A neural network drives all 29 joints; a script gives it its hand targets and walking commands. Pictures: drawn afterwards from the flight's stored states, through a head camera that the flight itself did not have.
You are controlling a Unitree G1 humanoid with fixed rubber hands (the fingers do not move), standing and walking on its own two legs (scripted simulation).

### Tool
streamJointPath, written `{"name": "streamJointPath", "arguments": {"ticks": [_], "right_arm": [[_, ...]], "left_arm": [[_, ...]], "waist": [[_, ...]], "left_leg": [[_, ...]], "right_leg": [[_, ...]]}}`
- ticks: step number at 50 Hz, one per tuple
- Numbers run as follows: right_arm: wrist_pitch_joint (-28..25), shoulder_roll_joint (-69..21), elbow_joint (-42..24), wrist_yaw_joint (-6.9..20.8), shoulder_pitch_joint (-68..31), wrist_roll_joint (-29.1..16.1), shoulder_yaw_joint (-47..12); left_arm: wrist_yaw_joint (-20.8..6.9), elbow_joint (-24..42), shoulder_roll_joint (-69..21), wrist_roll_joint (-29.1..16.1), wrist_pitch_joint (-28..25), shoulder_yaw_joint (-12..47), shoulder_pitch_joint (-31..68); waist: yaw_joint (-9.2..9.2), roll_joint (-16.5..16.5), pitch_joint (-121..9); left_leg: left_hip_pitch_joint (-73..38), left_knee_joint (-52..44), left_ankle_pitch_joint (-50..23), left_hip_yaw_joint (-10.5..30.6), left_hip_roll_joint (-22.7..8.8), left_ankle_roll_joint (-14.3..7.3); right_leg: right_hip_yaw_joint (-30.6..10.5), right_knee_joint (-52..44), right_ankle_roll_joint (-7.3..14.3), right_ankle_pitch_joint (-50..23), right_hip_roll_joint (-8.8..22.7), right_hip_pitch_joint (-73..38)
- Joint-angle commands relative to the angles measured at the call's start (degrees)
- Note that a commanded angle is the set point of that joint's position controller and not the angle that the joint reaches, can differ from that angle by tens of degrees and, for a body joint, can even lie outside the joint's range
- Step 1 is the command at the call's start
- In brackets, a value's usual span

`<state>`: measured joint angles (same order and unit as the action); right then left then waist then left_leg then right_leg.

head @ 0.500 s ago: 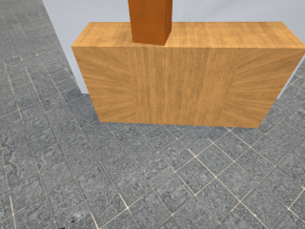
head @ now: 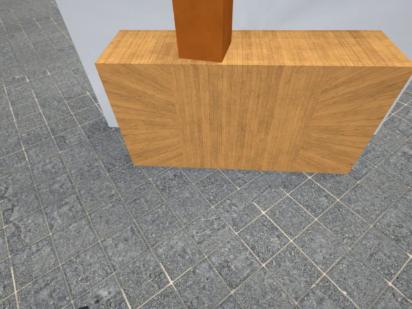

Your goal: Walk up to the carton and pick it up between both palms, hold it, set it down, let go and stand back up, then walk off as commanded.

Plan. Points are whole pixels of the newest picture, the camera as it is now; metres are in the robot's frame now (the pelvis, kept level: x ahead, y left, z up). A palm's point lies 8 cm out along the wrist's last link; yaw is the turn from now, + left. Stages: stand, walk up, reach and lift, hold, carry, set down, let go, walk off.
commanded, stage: stand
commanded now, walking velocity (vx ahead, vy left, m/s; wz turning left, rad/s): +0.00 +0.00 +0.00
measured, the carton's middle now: (205, 21) +1.21 +0.03 +0.06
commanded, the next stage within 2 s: none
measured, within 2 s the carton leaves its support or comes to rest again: neither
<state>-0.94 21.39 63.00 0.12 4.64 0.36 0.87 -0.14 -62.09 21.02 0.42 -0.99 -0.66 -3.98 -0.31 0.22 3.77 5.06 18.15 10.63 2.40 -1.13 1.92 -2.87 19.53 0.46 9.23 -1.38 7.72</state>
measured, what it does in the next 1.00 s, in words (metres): stands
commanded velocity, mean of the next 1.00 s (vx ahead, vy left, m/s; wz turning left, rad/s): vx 0.00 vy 0.00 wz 0.00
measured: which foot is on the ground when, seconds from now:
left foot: down 0.00-1.00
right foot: down 0.00-1.00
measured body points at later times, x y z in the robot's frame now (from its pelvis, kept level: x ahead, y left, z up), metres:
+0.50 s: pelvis +0.00 +0.00 +0.00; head +0.01 +0.00 +0.45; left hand +0.11 +0.31 -0.12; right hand +0.10 -0.31 -0.13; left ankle -0.01 +0.14 -0.75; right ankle +0.02 -0.11 -0.75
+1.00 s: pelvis +0.00 +0.00 +0.00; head +0.01 +0.00 +0.45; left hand +0.11 +0.31 -0.12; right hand +0.09 -0.31 -0.13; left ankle -0.01 +0.14 -0.75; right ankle +0.02 -0.11 -0.75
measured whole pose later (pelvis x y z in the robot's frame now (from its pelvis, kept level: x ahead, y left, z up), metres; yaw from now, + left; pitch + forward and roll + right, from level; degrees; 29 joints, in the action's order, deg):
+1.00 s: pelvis +0.00 +0.00 +0.00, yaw -1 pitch -3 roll +0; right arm -0.7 21.7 62.5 0.1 5.8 0.6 0.9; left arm 0.0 -61.5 21.2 0.4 -0.8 -1.0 -5.1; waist -0.1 0.2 3.8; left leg 4.0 17.5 10.8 1.4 -1.5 1.9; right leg -3.1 19.4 0.3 9.4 -1.2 7.1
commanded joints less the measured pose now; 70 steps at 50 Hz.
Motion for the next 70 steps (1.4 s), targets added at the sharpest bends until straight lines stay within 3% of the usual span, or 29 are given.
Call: {"name": "streamJointPath", "arguments": {"ticks": [1, 7, 8, 10, 12, 13, 14, 15, 18, 22, 24, 34, 38, 39, 43, 46, 49, 53, 54, 55, 62, 67, 69, 70], "right_arm": [[-0.57, 10.79, -2.74, -0.36, -1.69, 0.20, 2.08], [-0.54, 10.87, -2.62, -0.52, -2.17, -0.01, 1.94], [-0.59, 10.40, -2.72, -0.44, -1.75, 0.03, 2.01], [-0.54, 10.50, -2.68, -0.50, -1.70, -0.04, 1.81], [-0.45, 10.33, -2.56, -0.48, -1.94, -0.10, 1.79], [-0.49, 10.80, -2.77, -0.46, -2.28, -0.08, 1.86], [-0.45, 10.24, -2.76, -0.45, -1.54, -0.14, 1.87], [-0.56, 10.63, -2.75, -0.48, -1.90, 0.12, 1.88], [-0.60, 10.47, -2.77, -0.43, -1.49, -0.06, 1.97], [-0.62, 10.26, -2.90, -0.38, -1.49, 0.09, 1.97], [-0.55, 11.07, -2.87, -0.43, -1.82, 0.27, 2.01], [-0.47, 10.79, -3.09, -0.38, -0.46, 0.12, 2.07], [-0.35, 10.53, -3.40, -0.39, -0.98, 0.27, 2.07], [-0.44, 10.06, -3.32, -0.43, -0.69, 0.17, 1.78], [-0.50, 11.07, -3.17, -0.41, -1.11, 0.16, 2.15], [-0.49, 10.59, -3.41, -0.38, -0.88, 0.12, 2.05], [-0.59, 11.13, -3.48, -0.48, -1.07, 0.14, 2.11], [-0.55, 10.99, -3.32, -0.54, -0.92, 0.22, 2.09], [-0.60, 10.28, -3.47, -0.50, -0.65, -0.04, 1.90], [-0.52, 11.36, -2.80, -0.43, -0.11, 0.17, 2.13], [-0.48, 10.94, -3.01, -0.44, -0.06, 0.34, 2.02], [-0.60, 11.28, -3.26, -0.47, -1.03, 0.22, 2.25], [-0.44, 10.37, -3.45, -0.32, -1.03, 0.21, 2.10], [-0.40, 11.22, -3.38, -0.32, -1.16, 0.41, 2.17]], "left_arm": [[0.52, 3.13, 12.01, 0.07, -0.77, -2.10, 3.08], [0.64, 3.10, 11.44, -0.01, -0.61, -1.97, 2.29], [0.59, 3.50, 11.33, -0.11, -0.60, -1.86, 2.28], [0.48, 3.44, 11.83, -0.16, -0.79, -2.01, 1.79], [0.46, 3.25, 12.37, 0.05, -0.74, -2.13, 2.06], [0.47, 3.47, 11.30, -0.16, -0.77, -1.88, 1.74], [0.49, 3.29, 12.17, -0.01, -0.82, -2.05, 1.71], [0.56, 3.50, 11.21, -0.13, -0.80, -2.06, 2.06], [0.56, 3.44, 11.49, -0.16, -0.68, -1.98, 1.57], [0.48, 3.59, 12.02, 0.05, -0.73, -2.18, 2.22], [0.58, 3.43, 11.60, 0.11, -0.74, -2.05, 1.60], [0.72, 3.87, 11.54, -0.12, -0.72, -1.99, 1.09], [0.69, 3.87, 11.88, 0.01, -0.75, -2.18, 0.93], [0.70, 3.93, 12.08, 0.02, -0.76, -2.27, 1.35], [0.67, 3.54, 11.84, -0.08, -0.58, -2.19, 0.85], [0.58, 3.56, 11.90, -0.17, -0.63, -2.14, 1.37], [0.55, 3.33, 11.34, -0.15, -0.50, -2.23, 0.48], [0.62, 3.52, 11.24, 0.00, -0.49, -1.91, 0.76], [0.56, 3.73, 12.08, -0.04, -0.50, -2.14, 0.91], [0.55, 3.49, 12.19, 0.01, -0.50, -2.18, 0.95], [0.68, 3.47, 12.21, -0.11, -0.55, -2.27, 0.84], [0.71, 3.53, 11.48, 0.08, -0.55, -2.07, 0.51], [0.80, 3.78, 11.99, 0.23, -0.55, -2.04, 1.09], [0.73, 3.78, 11.12, -0.08, -0.51, -2.01, 0.67]], "waist": [[-0.04, -0.24, -5.35], [-0.20, 0.56, -4.96], [0.03, -0.96, -5.03], [0.16, 0.33, -4.87], [-0.18, -1.00, -5.66], [0.09, 0.59, -5.23], [-0.37, -1.33, -5.54], [0.35, -0.12, -5.47], [0.16, 0.54, -4.72], [-0.16, -1.46, -4.27], [0.27, 0.17, -5.10], [-0.06, -1.35, -4.44], [-0.01, 0.45, -3.99], [0.01, -0.98, -4.80], [0.17, 0.36, -4.04], [0.21, -1.06, -4.22], [0.73, -0.10, -4.61], [0.18, 0.18, -4.16], [-0.02, -1.45, -4.48], [0.18, 0.31, -4.16], [0.12, -1.07, -4.50], [0.27, 0.36, -4.69], [-0.22, -1.14, -4.24], [0.35, 0.48, -4.33]], "left_leg": [[0.71, -3.24, -6.76, 3.10, -5.84, -2.48], [-0.02, -2.97, -7.48, 2.76, -5.96, -2.51], [0.33, -3.06, -7.31, 2.84, -5.83, -2.34], [0.34, -2.88, -7.52, 2.79, -5.85, -2.49], [-0.31, -3.27, -6.46, 2.85, -6.06, -2.81], [0.29, -2.69, -6.18, 2.97, -6.04, -2.79], [-0.04, -3.56, -6.40, 2.88, -6.07, -2.79], [0.44, -2.80, -7.07, 2.82, -6.02, -2.96], [0.33, -3.62, -6.41, 2.61, -5.83, -2.67], [0.12, -3.36, -6.34, 2.56, -6.02, -2.77], [-0.33, -3.01, -6.29, 2.37, -6.00, -2.78], [-0.19, -3.20, -5.66, 2.24, -5.81, -2.49], [0.21, -3.03, -4.93, 1.96, -5.89, -2.83], [-0.05, -3.47, -5.30, 2.26, -6.02, -2.80], [0.06, -3.28, -5.31, 2.17, -6.09, -2.81], [-0.12, -3.71, -5.47, 2.34, -6.14, -2.68], [0.27, -3.34, -5.60, 2.17, -6.02, -2.88], [0.13, -3.28, -5.40, 2.29, -6.07, -2.94], [-0.79, -3.60, -4.80, 2.22, -5.93, -2.54], [-0.06, -3.71, -5.56, 2.27, -6.22, -2.78], [-0.12, -3.75, -5.64, 2.30, -6.14, -2.79], [-0.50, -3.44, -5.82, 2.00, -6.05, -2.87], [-1.03, -3.85, -6.09, 2.08, -6.39, -2.84], [-0.34, -3.24, -6.12, 2.04, -6.24, -2.89]], "right_leg": [[-4.52, -2.67, 1.14, -8.10, 7.75, -2.39], [-4.38, -2.72, 1.00, -8.96, 7.72, -1.59], [-3.96, -2.80, 0.51, -8.29, 7.37, -2.30], [-4.14, -2.69, 0.65, -8.30, 7.58, -2.26], [-4.49, -2.86, 0.85, -8.36, 7.82, -2.38], [-4.92, -3.19, 1.01, -8.71, 8.14, -2.26], [-4.31, -2.81, 0.91, -8.87, 7.77, -3.08], [-4.73, -2.71, 1.01, -9.59, 8.06, -3.04], [-4.62, -2.53, 0.96, -8.55, 7.85, -2.41], [-4.49, -3.16, 0.95, -7.78, 7.68, -1.70], [-4.73, -3.13, 0.99, -8.67, 8.04, -2.16], [-4.53, -3.16, 0.87, -8.03, 7.70, -1.77], [-4.63, -3.42, 0.93, -8.24, 7.83, -1.99], [-4.84, -3.16, 1.13, -8.51, 8.02, -2.40], [-4.77, -3.27, 1.01, -8.29, 7.81, -1.71], [-4.47, -2.90, 0.83, -8.03, 7.59, -1.66], [-4.71, -3.34, 0.97, -7.47, 7.69, -2.23], [-4.51, -3.39, 1.05, -8.02, 7.85, -1.70], [-4.65, -3.16, 0.91, -7.54, 7.47, -1.07], [-4.71, -2.78, 1.05, -7.26, 7.81, -1.72], [-4.83, -3.23, 0.94, -7.98, 7.93, -2.10], [-4.52, -3.22, 0.82, -8.66, 7.84, -2.24], [-4.18, -2.59, 0.94, -8.94, 7.72, -1.04], [-4.31, -3.21, 0.77, -8.70, 7.79, -1.65]]}}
